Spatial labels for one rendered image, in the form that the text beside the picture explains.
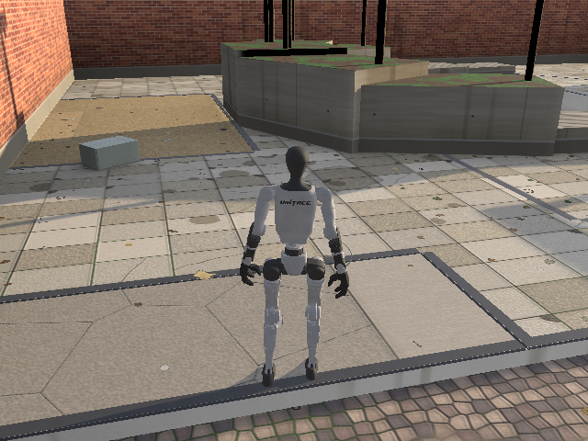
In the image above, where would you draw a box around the robot right forearm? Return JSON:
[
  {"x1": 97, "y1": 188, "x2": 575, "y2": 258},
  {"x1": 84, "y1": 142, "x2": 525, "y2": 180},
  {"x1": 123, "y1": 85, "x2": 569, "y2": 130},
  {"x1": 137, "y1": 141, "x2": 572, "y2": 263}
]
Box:
[{"x1": 328, "y1": 226, "x2": 347, "y2": 274}]

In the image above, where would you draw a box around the robot left upper arm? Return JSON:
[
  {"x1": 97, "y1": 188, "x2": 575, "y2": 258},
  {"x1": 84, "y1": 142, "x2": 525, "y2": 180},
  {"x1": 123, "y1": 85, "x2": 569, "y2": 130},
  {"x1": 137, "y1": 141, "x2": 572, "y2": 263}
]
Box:
[{"x1": 252, "y1": 186, "x2": 277, "y2": 236}]

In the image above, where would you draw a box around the robot left hand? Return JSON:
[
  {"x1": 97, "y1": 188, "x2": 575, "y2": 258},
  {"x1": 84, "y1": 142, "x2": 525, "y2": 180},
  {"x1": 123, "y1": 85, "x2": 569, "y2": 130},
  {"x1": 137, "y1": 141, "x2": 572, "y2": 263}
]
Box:
[{"x1": 240, "y1": 262, "x2": 261, "y2": 286}]

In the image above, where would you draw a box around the robot right upper arm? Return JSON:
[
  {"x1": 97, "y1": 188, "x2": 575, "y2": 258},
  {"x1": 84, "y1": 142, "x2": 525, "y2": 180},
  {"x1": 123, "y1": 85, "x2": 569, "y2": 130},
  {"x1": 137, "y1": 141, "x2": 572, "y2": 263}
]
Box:
[{"x1": 315, "y1": 187, "x2": 338, "y2": 240}]

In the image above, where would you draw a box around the robot left forearm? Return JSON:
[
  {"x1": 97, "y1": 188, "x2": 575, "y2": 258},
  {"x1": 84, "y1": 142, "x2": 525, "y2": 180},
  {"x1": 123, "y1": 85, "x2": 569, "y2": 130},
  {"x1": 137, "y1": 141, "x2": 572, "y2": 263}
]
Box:
[{"x1": 242, "y1": 222, "x2": 261, "y2": 266}]

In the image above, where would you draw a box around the robot right shin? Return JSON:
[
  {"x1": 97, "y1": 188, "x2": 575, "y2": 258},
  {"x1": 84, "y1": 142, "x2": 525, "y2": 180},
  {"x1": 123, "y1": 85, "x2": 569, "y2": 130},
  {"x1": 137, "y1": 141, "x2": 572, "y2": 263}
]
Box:
[{"x1": 307, "y1": 306, "x2": 321, "y2": 368}]

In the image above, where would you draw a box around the robot right hand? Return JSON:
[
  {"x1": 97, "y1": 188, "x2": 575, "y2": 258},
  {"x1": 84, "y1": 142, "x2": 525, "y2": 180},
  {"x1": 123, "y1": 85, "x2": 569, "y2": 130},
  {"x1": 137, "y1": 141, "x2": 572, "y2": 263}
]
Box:
[{"x1": 328, "y1": 271, "x2": 349, "y2": 299}]

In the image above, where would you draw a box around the left robot foot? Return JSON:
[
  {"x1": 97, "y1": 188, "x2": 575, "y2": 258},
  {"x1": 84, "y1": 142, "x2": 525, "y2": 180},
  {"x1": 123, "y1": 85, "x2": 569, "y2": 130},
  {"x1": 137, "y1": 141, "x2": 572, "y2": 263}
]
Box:
[{"x1": 262, "y1": 363, "x2": 276, "y2": 387}]

